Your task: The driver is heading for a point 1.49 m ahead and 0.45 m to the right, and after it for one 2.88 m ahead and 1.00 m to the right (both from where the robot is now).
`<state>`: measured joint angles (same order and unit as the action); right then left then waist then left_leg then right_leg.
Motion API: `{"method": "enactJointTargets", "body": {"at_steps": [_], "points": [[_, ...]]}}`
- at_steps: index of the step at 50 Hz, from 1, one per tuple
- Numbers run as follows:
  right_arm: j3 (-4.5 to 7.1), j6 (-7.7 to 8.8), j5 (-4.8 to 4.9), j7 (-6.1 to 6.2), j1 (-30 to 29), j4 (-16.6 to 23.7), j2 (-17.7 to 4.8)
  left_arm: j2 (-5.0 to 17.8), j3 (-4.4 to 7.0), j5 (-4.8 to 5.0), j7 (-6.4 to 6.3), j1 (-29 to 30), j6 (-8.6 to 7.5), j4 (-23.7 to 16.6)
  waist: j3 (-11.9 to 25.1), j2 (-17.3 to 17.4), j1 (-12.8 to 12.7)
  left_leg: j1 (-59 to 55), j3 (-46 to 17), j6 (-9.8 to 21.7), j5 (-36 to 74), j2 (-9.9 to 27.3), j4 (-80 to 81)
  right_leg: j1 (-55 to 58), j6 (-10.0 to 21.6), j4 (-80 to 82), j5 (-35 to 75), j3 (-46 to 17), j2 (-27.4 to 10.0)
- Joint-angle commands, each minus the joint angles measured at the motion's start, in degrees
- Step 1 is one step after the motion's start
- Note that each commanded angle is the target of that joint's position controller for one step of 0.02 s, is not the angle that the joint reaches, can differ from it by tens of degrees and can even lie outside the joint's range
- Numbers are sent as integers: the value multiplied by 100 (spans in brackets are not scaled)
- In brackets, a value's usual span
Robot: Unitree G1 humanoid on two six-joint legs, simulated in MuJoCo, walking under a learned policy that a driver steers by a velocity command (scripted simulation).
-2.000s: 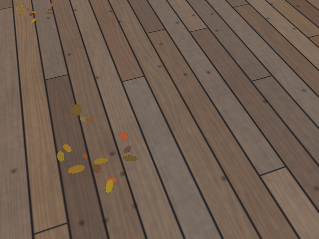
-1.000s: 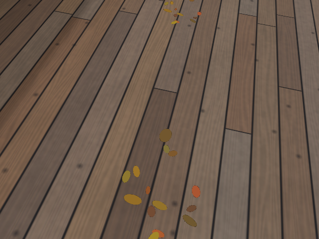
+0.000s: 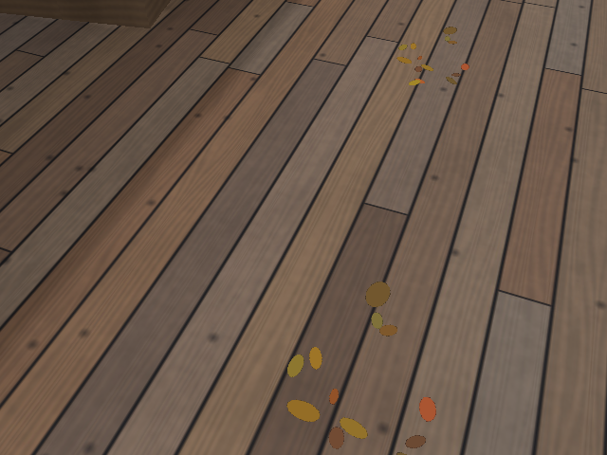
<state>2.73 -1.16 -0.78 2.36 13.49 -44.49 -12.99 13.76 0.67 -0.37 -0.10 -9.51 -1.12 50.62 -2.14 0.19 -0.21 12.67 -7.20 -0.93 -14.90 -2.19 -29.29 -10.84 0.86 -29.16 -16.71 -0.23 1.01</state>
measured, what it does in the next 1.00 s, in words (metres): walks ahead: left foot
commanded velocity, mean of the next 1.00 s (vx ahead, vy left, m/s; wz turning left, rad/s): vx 0.26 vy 0.00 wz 0.00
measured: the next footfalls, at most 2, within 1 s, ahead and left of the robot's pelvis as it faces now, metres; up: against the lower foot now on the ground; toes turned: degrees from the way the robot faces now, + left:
left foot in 0.56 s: +0.10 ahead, +0.14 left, +0.00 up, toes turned +0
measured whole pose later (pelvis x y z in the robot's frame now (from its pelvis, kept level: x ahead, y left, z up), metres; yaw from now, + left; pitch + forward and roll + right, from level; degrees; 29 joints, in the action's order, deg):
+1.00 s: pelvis +0.25 +0.03 -0.01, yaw +0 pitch +2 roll +1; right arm 1.9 4.0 0.6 1.0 27.6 -59.4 -12.9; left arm 14.0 1.0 1.4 2.8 2.8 -5.1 46.6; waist -2.1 -1.6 4.8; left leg -11.4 0.7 1.0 -21.3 -1.4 -8.2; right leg -33.6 3.0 -29.8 0.7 1.7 -1.7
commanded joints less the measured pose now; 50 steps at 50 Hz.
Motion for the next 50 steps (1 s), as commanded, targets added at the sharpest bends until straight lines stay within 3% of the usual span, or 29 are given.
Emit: {"method": "enactJointTargets", "body": {"at_steps": [1,13,15,16,18,19,20,23,25,27,28,29,30,31,32,34,36,38,41,45,48,50], "points": [[165,64,5,37,32,208,-640,628,126,7,-24,77,-75,-160,191,-14,1,-284,-245,101,1184,290,361,-248,112,645,538,-396,-362],[156,72,33,75,50,-441,-612,657,94,22,-64,-76,-65,371,89,-12,-35,-344,-134,37,1179,258,502,-172,159,819,560,-415,-335],[137,67,61,85,140,-602,-525,729,118,57,-97,-219,-31,490,116,-214,-63,-190,174,62,-140,-8,300,-152,281,1030,-974,-505,-307],[145,91,92,85,85,-601,-543,928,183,102,-125,-295,-8,506,-56,-484,-120,220,409,87,-968,-184,-70,-181,489,1237,-1982,-853,-496],[122,257,161,34,-288,-428,-534,1275,295,139,-173,-575,-31,551,-507,-1002,-266,1198,667,126,-1104,-25,-1073,-128,1148,2038,-3212,-2347,-1624],[116,361,197,-9,-477,-364,-552,1330,334,127,-194,-618,-78,547,-732,-978,-312,1511,542,165,-1011,249,-1488,-211,1387,2256,-3031,-2813,-1991],[134,437,218,-55,-522,-365,-598,1284,341,98,-194,-631,-135,529,-770,-899,-320,1846,445,199,-1201,419,-1849,-14,1474,2295,-2633,-2927,-2119],[129,592,246,-179,-456,-447,-581,1175,350,215,-153,-458,-198,405,-505,-678,-186,1655,567,295,-1148,604,-1173,359,1179,2161,-1501,-2124,-1777],[128,647,227,-226,-117,-677,-464,1245,370,276,-128,-258,-156,353,-244,-644,71,260,1001,258,-159,311,-125,-255,972,1874,-887,-1275,-1277],[216,607,234,-222,703,-1084,-529,1075,317,237,-96,-350,-118,361,49,-432,388,-1164,1250,176,335,-38,245,-991,820,1189,-812,-867,-931],[266,592,259,-192,1172,-1188,-653,777,218,185,-61,-271,-152,322,158,-36,610,-1796,646,313,33,346,548,-1469,596,249,-546,-529,-654],[349,586,224,-133,1755,-1219,-1139,291,74,65,-12,-174,-224,153,435,1402,735,-2375,-1434,834,-871,1677,1380,-2343,160,-1866,-857,179,-110],[354,668,116,-245,1924,-1269,-1406,478,141,208,-21,-64,-334,-64,316,1689,681,-2234,-3352,1571,-1941,2459,2064,-3213,186,-3095,-1599,-221,172],[247,758,121,-288,1357,-1127,-1119,811,209,331,-5,-31,-415,-86,-192,889,434,-1921,-3131,1600,-2371,2468,2119,-3693,312,-3704,-1217,-552,-278],[166,808,118,-318,945,-997,-888,897,234,364,37,-72,-468,-47,-426,687,285,-1728,-2466,1396,-1988,2181,2150,-3783,408,-3767,-582,-550,-506],[88,799,106,-357,614,-895,-775,898,284,208,61,-44,-503,17,-425,472,147,-1555,-1405,1091,-511,1754,2209,-3576,377,-3361,243,-427,-771],[21,742,66,-328,859,-986,-629,721,274,156,133,26,-462,25,-299,590,169,-1475,-671,995,769,1450,2223,-3307,239,-3055,720,-202,-809],[19,699,70,-266,1116,-1081,-699,583,247,115,151,295,-414,-89,-299,465,234,-1464,-304,1088,1592,1370,2240,-3389,54,-2631,1015,-35,-766],[17,651,67,-172,1179,-1101,-826,388,161,120,155,1051,-408,-413,-449,381,369,-1081,94,1088,1800,1227,2393,-3060,-110,-1361,1622,141,-603],[42,644,136,-124,1480,-1255,-895,384,112,177,221,1662,-426,-678,-648,440,463,-1106,267,1097,1714,1378,2545,-2587,-26,-371,2129,221,-406],[100,584,180,-105,1401,-1295,-952,551,157,185,302,1693,-475,-801,-553,443,247,-1736,335,992,2436,1634,2193,-2456,227,-35,1873,103,-369],[160,507,126,-97,1236,-1236,-1099,803,280,182,303,1120,-482,-687,-18,633,-116,-2056,411,874,4303,1666,1407,-1602,415,-107,1457,268,-93]]}}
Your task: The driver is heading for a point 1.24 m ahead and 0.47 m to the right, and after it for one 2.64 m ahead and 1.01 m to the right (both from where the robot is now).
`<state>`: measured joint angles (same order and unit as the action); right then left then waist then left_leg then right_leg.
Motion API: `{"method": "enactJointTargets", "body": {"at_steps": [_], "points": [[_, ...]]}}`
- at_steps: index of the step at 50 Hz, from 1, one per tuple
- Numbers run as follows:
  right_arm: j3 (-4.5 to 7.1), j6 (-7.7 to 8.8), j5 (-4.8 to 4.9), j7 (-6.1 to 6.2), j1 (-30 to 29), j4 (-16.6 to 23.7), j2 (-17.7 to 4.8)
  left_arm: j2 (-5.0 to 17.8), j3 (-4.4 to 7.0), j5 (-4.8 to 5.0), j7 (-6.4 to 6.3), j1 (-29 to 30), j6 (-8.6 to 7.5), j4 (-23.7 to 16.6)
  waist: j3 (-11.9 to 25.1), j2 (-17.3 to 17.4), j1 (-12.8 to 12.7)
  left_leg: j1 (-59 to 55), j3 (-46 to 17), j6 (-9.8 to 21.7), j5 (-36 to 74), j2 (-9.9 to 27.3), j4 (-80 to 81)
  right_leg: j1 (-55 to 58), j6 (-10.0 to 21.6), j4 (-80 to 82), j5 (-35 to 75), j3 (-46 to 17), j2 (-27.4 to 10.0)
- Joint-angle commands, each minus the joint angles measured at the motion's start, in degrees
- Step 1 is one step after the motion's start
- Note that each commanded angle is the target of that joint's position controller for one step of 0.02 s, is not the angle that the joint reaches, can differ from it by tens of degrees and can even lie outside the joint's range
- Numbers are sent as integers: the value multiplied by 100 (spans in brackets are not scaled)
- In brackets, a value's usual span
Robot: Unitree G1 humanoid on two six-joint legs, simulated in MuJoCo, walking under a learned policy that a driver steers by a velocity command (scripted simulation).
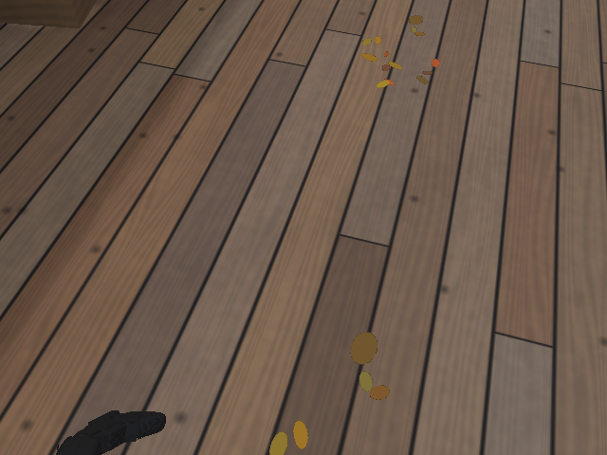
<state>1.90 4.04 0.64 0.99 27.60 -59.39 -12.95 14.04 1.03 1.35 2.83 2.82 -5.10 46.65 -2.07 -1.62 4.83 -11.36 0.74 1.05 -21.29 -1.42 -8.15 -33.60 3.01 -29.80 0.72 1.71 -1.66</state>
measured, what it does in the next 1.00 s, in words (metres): walks ahead, turning right: right foot, then left foot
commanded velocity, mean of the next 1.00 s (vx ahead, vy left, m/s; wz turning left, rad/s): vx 0.30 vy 0.00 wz -0.32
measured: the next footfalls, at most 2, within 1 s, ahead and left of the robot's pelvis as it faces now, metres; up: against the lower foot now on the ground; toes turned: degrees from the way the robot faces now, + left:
right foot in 0.04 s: +0.22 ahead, -0.11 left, +0.00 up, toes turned -1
left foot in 0.54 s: +0.52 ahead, +0.11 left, +0.00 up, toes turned -7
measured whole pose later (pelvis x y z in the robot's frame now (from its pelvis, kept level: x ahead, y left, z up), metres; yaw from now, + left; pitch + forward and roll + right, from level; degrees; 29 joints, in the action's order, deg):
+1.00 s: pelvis +0.41 -0.02 +0.00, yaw -23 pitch +1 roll +2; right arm 4.0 0.1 0.4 1.2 4.8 -49.7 -17.5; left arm 17.2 5.4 0.5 0.0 -10.1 3.6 40.3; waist -2.9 0.8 -0.2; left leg 16.9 13.8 -1.9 -15.2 7.0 -31.9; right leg -19.6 2.2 -33.9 -14.7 2.2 -2.2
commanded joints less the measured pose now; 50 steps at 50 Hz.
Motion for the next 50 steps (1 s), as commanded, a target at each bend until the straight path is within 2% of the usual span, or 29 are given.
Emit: {"method": "enactJointTargets", "body": {"at_steps": [1,2,3,4,5,6,7,9,11,12,15,18,22,25,26,27,28,29,30,31,32,33,35,38,43,46,48,49,50], "points": [[243,-78,-58,37,-259,284,-1093,974,368,21,-24,-919,-65,-63,488,867,-1032,436,-234,573,5818,1424,-1674,1665,348,-49,-393,227,374],[191,-108,-101,31,-285,359,-1003,1209,487,21,-81,-1932,-28,215,1120,787,-1461,1255,-122,406,5421,1189,-2991,3232,563,-157,-380,-53,110],[17,-38,-126,-47,367,463,-371,1689,610,-138,-126,-2771,6,387,2086,-412,-1253,3527,45,67,3025,403,-5243,5583,1379,-46,-1405,-2421,-1374],[-81,122,-41,-92,478,326,-140,1434,527,-87,-103,-2848,27,457,2662,-1255,-1201,4509,-588,-28,-960,-303,-6656,6024,1819,1163,-2341,-4655,-2079],[75,264,133,-125,-61,507,-721,1096,410,-36,-93,-2326,-4,420,1704,-904,-1163,5120,-908,124,-851,74,-7184,5271,1508,1442,-2710,-4200,-1857],[116,344,231,-117,-609,679,-922,894,352,-61,-105,-1812,-30,293,959,-492,-1012,5193,-714,228,-377,389,-7091,4295,1299,1570,-2365,-3290,-1682],[133,361,188,-70,-873,744,-891,780,314,-118,-81,-1397,-77,246,495,-21,-786,4971,-593,241,123,674,-6665,3330,1178,1771,-1715,-2626,-1482],[177,224,61,-16,-715,696,-727,524,236,-208,-41,-1113,-141,250,309,-150,-414,4286,-620,227,533,970,-6158,2381,1047,2071,-1001,-1833,-1118],[150,97,27,-2,-656,712,-514,575,242,-155,-35,-1242,-171,365,167,-186,-303,4201,-532,141,606,1057,-5801,1993,1141,2317,-750,-1467,-1039],[160,61,8,12,-836,797,-545,662,258,-150,-63,-1340,-183,418,48,-165,-305,4367,-495,74,782,1097,-5556,1916,1174,2424,-662,-1320,-1020],[178,95,-101,31,-1718,1159,-636,872,305,-116,-195,-1757,-141,530,-180,0,-502,4930,-432,-145,1733,1079,-4353,2082,1171,2523,-410,-1220,-927],[128,182,-71,-34,-2439,1365,-529,983,332,-62,-283,-2088,-67,578,-209,-13,-720,4633,-285,-235,2638,772,-2982,2160,948,2404,-235,-951,-693],[89,257,-27,-145,-3136,1605,-564,1008,350,-3,-338,-2557,62,710,-251,-89,-916,4307,-259,-274,2803,429,-2131,2587,823,1856,340,-1063,-739],[196,312,-67,-169,-2865,1627,-897,1087,419,1,-418,-2530,213,645,116,-363,-664,3740,-401,-99,2442,264,-1744,3082,524,921,1130,-1369,-808],[252,333,-92,-148,-2421,1504,-1025,1058,423,0,-434,-2368,243,550,367,-399,-427,3141,-338,17,2560,226,-1570,3047,389,444,1399,-1372,-669],[333,357,-162,-105,-1795,1375,-1262,922,382,-22,-432,-2264,244,419,844,-252,-131,2072,-428,223,3309,502,-1494,2687,169,-446,1193,-1225,-318],[410,336,-314,-48,-1097,1341,-1703,481,254,-174,-419,-2392,225,165,1843,727,-48,179,-1433,655,5492,1804,-2128,1435,-110,-2220,-1028,-900,253],[391,206,-241,-95,-1089,1382,-1715,49,109,-75,-391,-3537,203,266,2904,2055,-401,-1225,-3011,1559,5896,3118,-2197,33,-331,-3809,-4477,-739,758],[306,97,-161,-111,-1279,1551,-1269,782,289,42,-410,-3436,253,336,2831,1385,-286,-679,-2988,1444,4505,2799,-1795,-171,-386,-4339,-4096,-1041,347],[227,36,-113,-73,-1647,1623,-991,1023,394,108,-449,-2793,334,170,1940,1018,-269,84,-2225,1204,3751,2478,-1589,-532,-452,-4411,-3654,-767,139],[181,-7,-108,-46,-2012,1617,-880,968,421,81,-503,-2542,448,109,1335,744,-393,947,-1709,1084,3381,2192,-1347,-483,-551,-4277,-3313,-625,-65],[167,-39,-146,-37,-2276,1610,-832,906,460,27,-545,-2513,576,72,980,836,-547,1723,-1347,1078,2936,2047,-1110,-225,-613,-4120,-3058,-589,-233],[201,-46,-275,-37,-2573,1579,-876,626,450,2,-565,-2626,754,-21,636,1051,-737,2776,-673,1131,2475,1781,-637,430,-668,-3855,-2648,-358,-247],[263,-33,-234,31,-2605,1494,-991,551,460,-40,-537,-2340,794,-297,654,928,-723,2722,-294,1292,2652,1918,-495,493,-636,-3058,-2208,-300,-354],[352,-193,-112,99,-2646,1428,-1239,651,472,-55,-348,-1779,819,-650,756,836,-597,2436,148,1209,2366,2067,-538,1023,-460,-1826,-1684,-65,-328],[408,-287,2,66,-2570,1362,-1376,754,526,-56,-246,-1601,878,-827,656,865,-588,2123,196,1007,2160,2192,-831,1230,-270,-1132,-1822,83,-239],[415,-351,96,57,-2512,1288,-1325,775,577,-86,-222,-1785,875,-794,663,725,-733,2202,435,627,1788,1996,-1409,1849,-27,-148,-1240,262,-12],[379,-386,66,28,-2173,1150,-1122,1002,668,-121,-279,-1994,864,-748,650,279,-741,2554,704,234,1265,1677,-2097,2392,191,427,-491,-65,-37],[288,-398,-174,-25,-2106,1271,-772,1717,839,-126,-403,-2165,840,-827,639,-1398,-565,3902,1313,-364,-522,906,-3929,3212,745,789,1712,-1911,-1383]]}}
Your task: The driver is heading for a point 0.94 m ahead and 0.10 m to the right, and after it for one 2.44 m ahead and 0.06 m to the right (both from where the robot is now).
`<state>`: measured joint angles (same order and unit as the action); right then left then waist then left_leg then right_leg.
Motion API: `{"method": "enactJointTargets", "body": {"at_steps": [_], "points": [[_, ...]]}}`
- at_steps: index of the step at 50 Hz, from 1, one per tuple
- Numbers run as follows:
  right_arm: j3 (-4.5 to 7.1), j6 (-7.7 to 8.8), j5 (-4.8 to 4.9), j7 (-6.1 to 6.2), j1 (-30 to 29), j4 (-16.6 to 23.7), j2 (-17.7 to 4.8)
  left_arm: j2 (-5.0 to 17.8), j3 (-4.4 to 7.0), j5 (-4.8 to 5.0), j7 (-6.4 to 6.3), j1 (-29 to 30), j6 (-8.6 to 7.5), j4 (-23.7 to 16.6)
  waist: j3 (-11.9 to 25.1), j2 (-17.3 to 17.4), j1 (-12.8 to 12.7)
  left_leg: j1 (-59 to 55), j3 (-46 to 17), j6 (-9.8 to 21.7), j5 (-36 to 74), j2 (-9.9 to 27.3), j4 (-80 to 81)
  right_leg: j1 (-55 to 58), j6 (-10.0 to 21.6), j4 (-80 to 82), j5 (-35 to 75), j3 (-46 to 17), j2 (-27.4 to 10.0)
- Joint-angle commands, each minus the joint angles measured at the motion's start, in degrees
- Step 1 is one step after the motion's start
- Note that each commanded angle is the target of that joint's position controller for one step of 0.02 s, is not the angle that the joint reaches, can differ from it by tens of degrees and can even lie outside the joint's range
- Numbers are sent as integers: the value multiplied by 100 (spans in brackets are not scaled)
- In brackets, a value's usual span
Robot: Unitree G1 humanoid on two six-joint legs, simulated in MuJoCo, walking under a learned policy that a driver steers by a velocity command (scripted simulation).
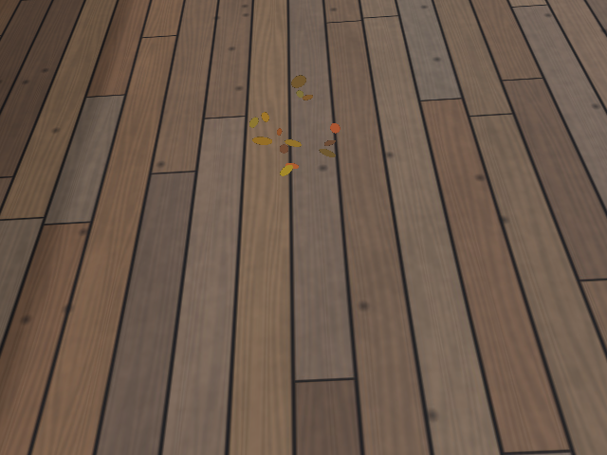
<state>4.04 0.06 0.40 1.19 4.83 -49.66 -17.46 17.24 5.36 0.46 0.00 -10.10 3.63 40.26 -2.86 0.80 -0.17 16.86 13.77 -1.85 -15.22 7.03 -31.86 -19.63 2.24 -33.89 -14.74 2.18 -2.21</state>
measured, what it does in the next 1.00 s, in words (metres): walks ahead, turning right: left foot, then right foot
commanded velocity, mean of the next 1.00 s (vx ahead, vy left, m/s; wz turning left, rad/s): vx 0.17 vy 0.00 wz -0.41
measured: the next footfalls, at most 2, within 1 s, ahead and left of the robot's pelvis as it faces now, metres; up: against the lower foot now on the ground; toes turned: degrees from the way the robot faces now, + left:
left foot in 0.48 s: +0.11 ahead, +0.12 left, +0.00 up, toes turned -22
right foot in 0.88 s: +0.10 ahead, -0.17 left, +0.00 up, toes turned -23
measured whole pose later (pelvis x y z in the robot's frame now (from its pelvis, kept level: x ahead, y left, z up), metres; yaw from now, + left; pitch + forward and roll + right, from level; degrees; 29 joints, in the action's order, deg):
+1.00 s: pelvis +0.11 -0.07 +0.01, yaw -23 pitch +2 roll +0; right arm 3.0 4.4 1.5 -1.2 18.0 -48.5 -17.8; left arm 15.1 2.5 0.4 0.9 -15.9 -3.9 38.8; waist 0.8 2.1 1.0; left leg 23.7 -0.5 1.9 -21.5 3.4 -59.5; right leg -13.0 2.7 -26.1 -15.1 0.7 1.1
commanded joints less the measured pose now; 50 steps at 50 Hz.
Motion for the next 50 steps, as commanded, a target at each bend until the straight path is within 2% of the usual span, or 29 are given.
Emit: {"method": "enactJointTargets", "body": {"at_steps": [1,2,3,4,5,7,9,12,15,19,22,23,24,25,26,27,28,29,31,36,39,41,43,44,45,46,47,48,50], "points": [[79,14,-198,-2,-302,570,-363,1627,386,-188,-102,-762,-141,-364,773,-1914,-207,2111,-821,-283,-2450,-649,-2887,1657,1862,1426,3447,-3194,-2025],[145,8,-110,19,-531,585,-582,1374,326,-216,-44,-726,-280,-376,898,-1141,-329,2233,-1418,-193,-2212,-583,-3485,1623,1835,1493,3140,-2820,-1793],[165,5,-14,43,-459,566,-592,1272,296,-151,-56,-484,-376,-384,816,-924,-157,2315,-1573,-92,-1680,-508,-3518,1581,1519,1463,2879,-2375,-1507],[191,-3,-40,100,-317,438,-606,1099,255,-50,-83,-197,-399,-441,825,-644,-32,2314,-1665,-72,-1267,-421,-3394,1560,1225,1413,2582,-2125,-1287],[225,-9,-89,138,-276,418,-687,966,199,22,-117,4,-381,-486,801,-682,45,2212,-1700,-93,-997,-408,-3310,1431,1108,1411,2606,-2000,-1197],[231,11,-76,123,-164,405,-623,878,143,-23,-172,13,-356,-545,968,-750,114,1889,-1691,-141,-641,-552,-3340,1326,1119,1403,2859,-1889,-1044],[203,25,-34,114,-185,429,-528,908,152,-13,-204,-62,-347,-565,972,-713,72,1869,-1724,-188,-467,-627,-2815,1456,1115,1393,2736,-1917,-973],[154,34,-32,89,-337,500,-434,1014,187,10,-254,-112,-296,-592,905,-794,-32,1656,-1804,-284,-379,-706,-1931,1446,1126,1375,2187,-2120,-918],[146,52,-14,40,-335,522,-472,1083,208,-14,-241,-38,-248,-647,810,-907,-76,1193,-1833,-299,-412,-799,-1351,1104,1150,1392,1731,-2384,-861],[166,132,24,-35,-199,558,-557,1076,201,6,-185,87,-203,-699,822,-991,-84,724,-1884,-209,-567,-910,-662,1062,1107,1238,1904,-2865,-785],[198,210,28,-110,222,494,-588,1040,176,85,-202,313,-142,-765,892,-972,169,-27,-1791,-42,122,-931,673,1011,846,916,2025,-3028,-533],[243,217,-2,-114,437,436,-702,956,148,109,-224,319,-122,-790,920,-839,240,-595,-1849,77,788,-687,1218,697,600,705,1530,-2899,-311],[326,185,-99,-83,570,458,-1077,676,72,64,-223,101,-116,-807,1047,54,102,-1313,-2732,460,1212,368,1398,-43,281,-225,81,-2331,183],[375,121,-226,-65,503,455,-1437,572,61,77,-209,-154,-162,-912,828,1487,-153,-1485,-4110,1395,1684,1364,1623,-1320,-30,-1199,-2075,-1175,1151],[307,160,-261,-54,407,586,-1138,1031,167,-24,-205,-130,-233,-865,733,1210,4,-1139,-4501,1864,727,1737,1797,-1579,-226,-2410,-2043,-1230,684],[219,184,-186,-24,205,674,-827,1180,232,17,-175,-117,-248,-760,583,837,-34,-1024,-4035,1652,-474,1340,1880,-1650,-239,-2728,-1494,-1260,506],[186,199,-63,-1,100,672,-718,1036,212,-14,-160,-178,-235,-656,404,817,-75,-1062,-3670,1354,-1256,927,1966,-1804,-318,-2810,-1107,-1168,462],[153,225,16,23,177,650,-667,905,175,-53,-150,-155,-241,-629,292,881,13,-1212,-3549,1241,-1500,801,2036,-2053,-385,-2917,-823,-1149,444],[120,266,-7,45,547,548,-658,635,76,-5,-86,-43,-332,-618,168,748,179,-1256,-3200,1223,-1365,642,2213,-2075,-439,-2774,-457,-935,416],[163,352,28,4,965,446,-909,307,-106,10,-11,530,-599,-767,72,840,469,-1197,-2640,1260,-560,584,2355,-1454,-482,-1070,-87,-280,52],[201,357,84,-82,1161,400,-1085,341,-125,73,45,546,-680,-773,4,886,492,-759,-2469,1303,-439,643,2273,-611,-370,-244,-236,-41,125],[199,329,157,-142,1167,381,-1111,409,-103,116,68,315,-709,-715,-9,824,305,-502,-2484,1293,-525,722,2117,16,-207,346,70,43,184],[112,317,152,-186,1175,354,-893,513,-22,135,41,-350,-695,-463,184,616,-83,4,-2308,1097,-285,579,1595,1263,-20,847,314,97,315],[9,351,81,-212,1103,368,-610,688,69,155,-14,-977,-681,-326,495,430,-427,438,-1961,848,33,301,757,2204,137,932,253,-278,59],[-163,424,-68,-248,908,614,-83,1177,174,38,-88,-1725,-662,-258,1033,-882,-681,1586,-1252,384,-604,-313,-1379,3347,607,1346,-253,-2130,-1288],[-111,558,59,-197,843,853,-264,1568,260,-12,-14,-1977,-697,-211,1079,-1771,-652,2789,-1380,284,-1711,-739,-2768,3379,1363,2030,-1288,-4083,-2092],[24,607,165,-196,782,826,-750,1077,110,-9,44,-1676,-771,-246,598,-1180,-560,3193,-1740,375,-1484,-344,-3446,3024,1379,2135,-1744,-3864,-1984],[47,624,209,-236,738,797,-805,779,9,-17,72,-1396,-819,-290,247,-1085,-417,3285,-1737,487,-917,-160,-3506,2701,1224,2208,-1688,-3235,-1680],[51,612,66,-260,673,730,-680,581,-67,-24,106,-953,-842,-335,-66,-762,-211,3089,-1699,450,-144,63,-3133,2135,1070,2436,-563,-2405,-1283]]}}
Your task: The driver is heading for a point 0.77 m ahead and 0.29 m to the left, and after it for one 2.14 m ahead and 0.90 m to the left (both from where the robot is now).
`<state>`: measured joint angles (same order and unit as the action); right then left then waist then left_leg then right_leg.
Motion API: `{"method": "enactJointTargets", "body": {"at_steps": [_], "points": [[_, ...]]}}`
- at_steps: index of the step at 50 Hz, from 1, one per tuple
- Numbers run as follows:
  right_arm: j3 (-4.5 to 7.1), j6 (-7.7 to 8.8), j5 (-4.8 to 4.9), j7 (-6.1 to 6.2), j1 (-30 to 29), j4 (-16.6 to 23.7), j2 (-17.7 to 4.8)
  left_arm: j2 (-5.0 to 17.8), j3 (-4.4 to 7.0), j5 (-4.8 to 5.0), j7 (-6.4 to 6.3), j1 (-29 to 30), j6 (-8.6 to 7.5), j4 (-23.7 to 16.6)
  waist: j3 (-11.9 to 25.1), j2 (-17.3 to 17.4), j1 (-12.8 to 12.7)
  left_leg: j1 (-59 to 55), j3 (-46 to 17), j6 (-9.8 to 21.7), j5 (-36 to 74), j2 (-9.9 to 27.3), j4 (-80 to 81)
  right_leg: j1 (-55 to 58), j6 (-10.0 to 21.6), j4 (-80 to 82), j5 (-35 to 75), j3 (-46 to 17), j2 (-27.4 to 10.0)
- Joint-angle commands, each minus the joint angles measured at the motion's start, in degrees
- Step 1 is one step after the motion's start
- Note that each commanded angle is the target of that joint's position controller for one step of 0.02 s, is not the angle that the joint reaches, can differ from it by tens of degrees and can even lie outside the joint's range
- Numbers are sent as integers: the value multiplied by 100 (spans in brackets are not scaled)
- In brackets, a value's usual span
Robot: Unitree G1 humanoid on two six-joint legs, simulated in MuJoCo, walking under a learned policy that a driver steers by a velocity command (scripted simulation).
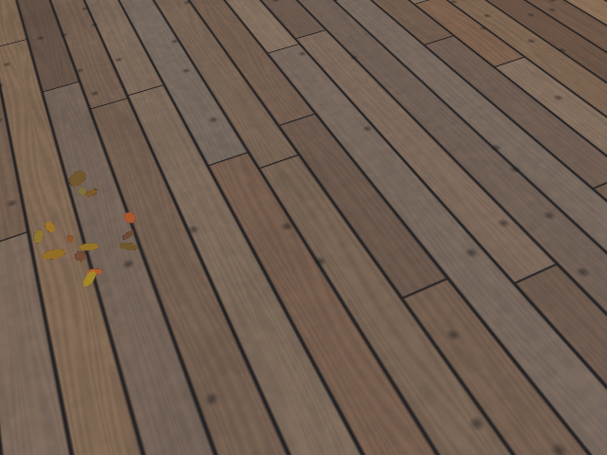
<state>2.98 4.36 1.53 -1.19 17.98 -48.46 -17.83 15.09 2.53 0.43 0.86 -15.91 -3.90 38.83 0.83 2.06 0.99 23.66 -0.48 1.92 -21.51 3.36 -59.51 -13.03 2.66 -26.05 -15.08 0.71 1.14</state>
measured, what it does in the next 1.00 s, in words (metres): walks ahead, turning left: left foot, then right foot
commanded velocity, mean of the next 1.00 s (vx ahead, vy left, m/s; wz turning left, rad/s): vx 0.35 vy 0.00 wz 0.37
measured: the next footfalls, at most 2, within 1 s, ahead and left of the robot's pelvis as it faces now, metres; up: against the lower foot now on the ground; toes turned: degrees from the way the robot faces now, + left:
left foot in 0.38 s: +0.38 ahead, +0.13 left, +0.00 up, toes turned +6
right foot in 0.82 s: +0.62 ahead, +0.00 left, +0.00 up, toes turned +27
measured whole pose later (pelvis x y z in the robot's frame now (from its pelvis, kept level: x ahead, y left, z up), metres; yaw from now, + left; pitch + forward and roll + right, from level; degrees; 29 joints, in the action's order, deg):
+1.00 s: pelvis +0.47 +0.05 -0.01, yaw +28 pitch +2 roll +0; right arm 4.1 -2.3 1.0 1.0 13.5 -38.6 -19.1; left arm 14.7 2.3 -0.8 -1.4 -8.9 -2.5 37.4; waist -1.4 1.7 0.5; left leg 28.8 -2.7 -2.2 -24.9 -1.2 -64.7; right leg -20.5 1.4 -26.1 -7.6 0.8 0.6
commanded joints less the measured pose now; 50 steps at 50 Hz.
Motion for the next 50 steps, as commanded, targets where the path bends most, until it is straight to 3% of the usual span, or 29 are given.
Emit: {"method": "enactJointTargets", "body": {"at_steps": [1,4,7,10,14,16,17,18,19,20,21,22,23,24,25,26,29,32,36,39,40,41,42,43,44,45,46,48,50], "points": [[145,156,-73,-51,-640,594,-543,769,201,-36,12,-283,-88,-198,-461,-870,-240,2189,-246,23,763,485,-228,1246,971,1760,46,-1918,-1478],[90,86,-99,-81,-785,645,-340,822,233,-25,-35,-341,-122,-112,-404,-689,-181,2117,-91,-207,1449,409,353,1120,1000,1883,1370,-1246,-1305],[-6,82,-93,-106,-1308,832,-139,911,253,-14,-90,-437,-104,21,-493,-665,-300,1754,31,-314,2259,244,1587,883,887,1949,1661,-665,-1137],[-72,91,-32,-186,-1835,1011,-87,1029,293,1,-123,-698,-127,208,-649,-631,-494,1377,162,-202,2849,82,2355,849,805,2088,1451,-331,-1240],[-51,96,0,-316,-2146,1254,-212,1056,330,38,-145,-803,-73,423,-721,-546,-451,1476,67,158,2443,-68,2797,1663,641,1775,2148,-27,-1582],[27,84,-30,-337,-1897,1277,-375,1185,367,1,-193,-724,-4,417,-359,-709,-252,932,303,358,1962,-373,2790,2003,481,1106,4069,182,-1595],[122,57,-38,-315,-1470,1202,-546,1257,383,-31,-227,-694,52,395,22,-833,-26,350,470,477,1703,-598,2712,2123,384,407,5189,302,-1533],[263,25,-33,-269,-643,1000,-769,1256,364,-44,-272,-619,120,349,528,-770,419,-783,622,634,1756,-843,2856,1846,206,-778,5767,562,-1327],[392,-27,-25,-185,224,870,-1103,1181,302,-117,-333,-746,116,224,1116,-391,749,-2584,-324,908,1810,-281,2714,508,5,-2382,4498,587,-1170],[506,-15,-21,-176,514,863,-1666,323,21,-200,-201,-1540,-21,31,1932,1223,181,-4751,-3671,2128,499,1326,3114,-2060,-436,-4757,-468,270,4],[378,-20,14,-157,612,885,-1126,773,77,-43,-126,-1021,-235,70,2349,771,554,-4986,-4885,2143,-189,1484,4084,-2721,-378,-5459,-1601,-782,181],[331,-18,-44,-119,322,906,-981,1029,148,188,-65,-377,-357,-168,1379,534,584,-4333,-4017,1826,54,1353,4229,-3196,-281,-5479,-1228,-845,-128],[309,-7,-56,-93,-5,988,-900,987,100,156,-85,-60,-437,-267,866,-69,410,-3443,-3369,1652,579,1121,4268,-3057,-205,-5043,-797,-776,-383],[270,-4,-86,-80,-327,1059,-771,966,121,18,-124,121,-458,-292,406,-345,183,-2565,-2855,1570,1292,903,4352,-2827,-229,-4524,-574,-697,-546],[232,7,-178,-57,-569,1171,-683,1018,168,-60,-152,84,-405,-310,237,-189,-46,-1934,-2495,1551,2264,752,4439,-2400,-277,-4308,-456,-702,-649],[235,-4,-198,-43,-711,1240,-665,1004,180,-109,-166,0,-330,-314,156,-69,-185,-1536,-2285,1591,3151,665,4477,-2150,-370,-4187,-499,-663,-654],[282,-7,-157,40,-689,1151,-804,753,118,-196,-228,-96,-153,-313,105,-65,-331,-748,-1510,1573,4986,456,4390,-1814,-667,-3358,-298,-414,-542],[332,-159,-56,160,-591,1062,-912,542,42,-202,-246,388,-90,-412,294,111,-179,-469,-1090,1186,4838,18,4129,-1424,-778,-2175,834,-292,-228],[345,-402,5,285,-290,967,-898,596,54,-77,-158,1119,-80,-574,444,323,118,-832,-1569,865,3584,-3,3762,-1167,-771,-919,1566,-445,113],[334,-483,-37,324,-391,1055,-808,844,178,-82,-115,1041,-126,-573,449,474,-9,-1361,-2280,732,3047,129,3210,-1050,-598,-295,1157,-704,125],[316,-492,-29,331,-553,1127,-744,861,208,-100,-115,856,-166,-525,437,520,-167,-1370,-2355,615,2824,28,2924,-758,-483,110,1443,-670,60],[256,-481,-48,321,-569,1207,-557,976,243,-160,-146,655,-210,-509,612,377,-258,-1184,-2239,407,2306,-234,2372,-73,-257,467,2234,-811,-347],[150,-451,-164,308,-346,1310,-232,1288,290,-252,-221,426,-188,-566,1135,-560,-196,-481,-1589,106,333,-728,1018,1126,211,241,4135,-1778,-1554],[114,-442,-83,270,674,1289,-240,1349,324,-307,-211,249,-45,-455,1700,-1924,228,779,-1063,-138,-2200,-1233,-53,2248,1301,223,3961,-3505,-2724],[224,-468,-44,249,773,1122,-755,1046,303,-108,-204,315,30,-492,1498,-1430,125,1277,-951,-307,-1665,-666,-697,1978,1328,502,1628,-3867,-2660],[313,-537,6,252,162,1165,-999,751,227,-77,-219,335,72,-545,978,-949,-150,1513,-797,-395,-1043,-457,-918,1570,1014,719,-197,-3178,-2173],[332,-616,-11,279,-116,1241,-953,779,216,-94,-224,529,123,-536,643,-834,-121,1562,-579,-454,-684,-357,-956,1073,784,951,-1001,-2778,-1879],[305,-656,-64,242,-253,1358,-767,882,231,-109,-260,700,131,-488,152,-1049,-85,1390,-352,-490,-267,-186,-868,249,694,1323,-1103,-2075,-1551],[243,-585,-69,198,-299,1413,-517,884,263,-112,-268,594,61,-412,114,-1107,-151,1276,-154,-442,-40,-126,-521,141,730,1528,-967,-1563,-1430]]}}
